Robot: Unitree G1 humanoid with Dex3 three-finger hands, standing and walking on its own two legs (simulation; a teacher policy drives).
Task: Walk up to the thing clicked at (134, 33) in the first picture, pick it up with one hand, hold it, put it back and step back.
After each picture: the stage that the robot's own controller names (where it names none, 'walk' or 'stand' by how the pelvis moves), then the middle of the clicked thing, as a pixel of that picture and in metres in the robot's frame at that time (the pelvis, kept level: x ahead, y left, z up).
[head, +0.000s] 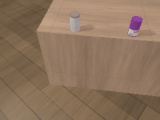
stand; (134, 26) +0.87 -0.32 -0.08
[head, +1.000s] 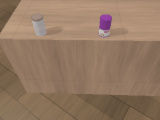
walk; (104, 26) +0.79 -0.08 -0.04
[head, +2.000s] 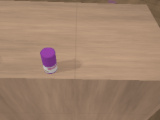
walk; (49, 61) +0.51 +0.21 -0.06
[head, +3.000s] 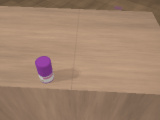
stand; (45, 70) +0.47 +0.18 -0.05
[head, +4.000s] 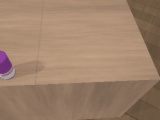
stand; (2, 66) +0.43 +0.34 -0.05
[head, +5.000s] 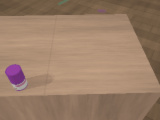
stand; (17, 77) +0.45 +0.33 -0.07
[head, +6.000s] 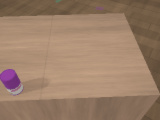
stand; (12, 82) +0.43 +0.34 -0.09
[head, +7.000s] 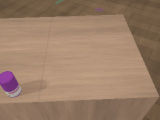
stand; (10, 84) +0.42 +0.35 -0.09
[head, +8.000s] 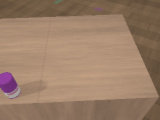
stand; (9, 85) +0.42 +0.35 -0.09
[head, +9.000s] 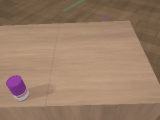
rise first; (18, 88) +0.41 +0.34 -0.08
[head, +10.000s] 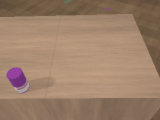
go down; (18, 80) +0.43 +0.34 -0.08
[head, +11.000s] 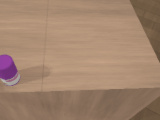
go down; (7, 71) +0.42 +0.29 -0.03
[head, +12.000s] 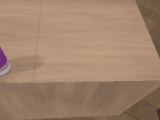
approach; out of the picture +0.44 +0.31 -0.02
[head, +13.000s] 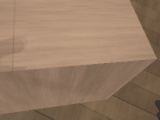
close; out of the picture +0.47 +0.32 +0.02
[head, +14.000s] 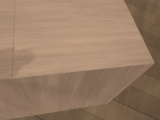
lift; out of the picture +0.43 +0.30 +0.02
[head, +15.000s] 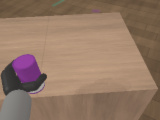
lift; (30, 74) +0.34 +0.18 +0.11
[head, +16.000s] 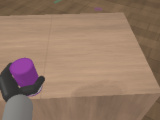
hold; (27, 78) +0.33 +0.20 +0.10
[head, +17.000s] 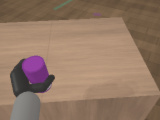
hold; (38, 75) +0.34 +0.16 +0.11
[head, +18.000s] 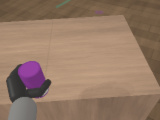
hold; (34, 80) +0.33 +0.18 +0.09
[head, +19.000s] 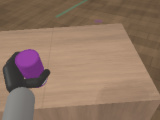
hold; (32, 69) +0.34 +0.17 +0.16
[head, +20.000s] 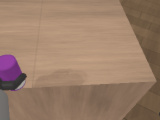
lower; (10, 73) +0.38 +0.24 +0.04
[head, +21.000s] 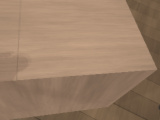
lower; out of the picture +0.41 +0.32 +0.01
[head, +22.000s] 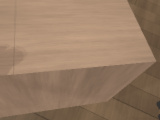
lower; out of the picture +0.43 +0.32 +0.02
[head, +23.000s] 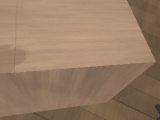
lower; out of the picture +0.43 +0.32 +0.02
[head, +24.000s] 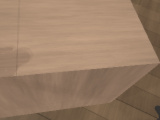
lower; out of the picture +0.43 +0.31 +0.02
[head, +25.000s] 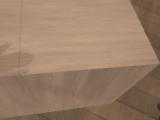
open; out of the picture +0.43 +0.31 +0.02
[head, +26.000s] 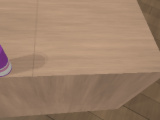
sink last; out of the picture +0.42 +0.29 +0.00
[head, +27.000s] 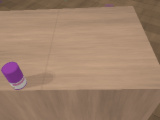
stand; (15, 76) +0.43 +0.34 -0.03
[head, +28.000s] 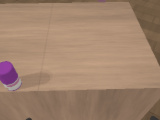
stand; (9, 76) +0.41 +0.32 -0.02
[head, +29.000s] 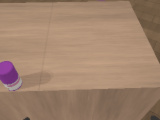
stand; (9, 76) +0.41 +0.32 -0.02
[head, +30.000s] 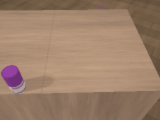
stand; (14, 79) +0.42 +0.31 -0.05
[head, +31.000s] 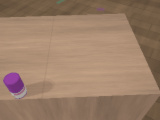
stand; (16, 86) +0.42 +0.32 -0.08
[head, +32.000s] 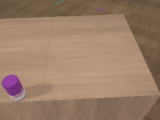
stand; (14, 88) +0.41 +0.32 -0.09
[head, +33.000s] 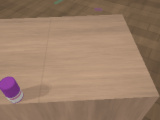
stand; (11, 90) +0.40 +0.33 -0.09
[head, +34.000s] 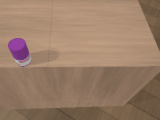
walk; (20, 53) +0.50 +0.26 -0.06
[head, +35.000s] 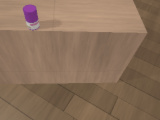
walk; (31, 17) +0.74 +0.30 -0.07
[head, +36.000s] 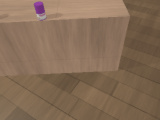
stand; (40, 11) +1.05 +0.38 -0.07
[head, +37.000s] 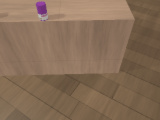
stand; (42, 11) +1.01 +0.31 -0.08
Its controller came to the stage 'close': yes
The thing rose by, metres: 0.23
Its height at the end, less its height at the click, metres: +0.00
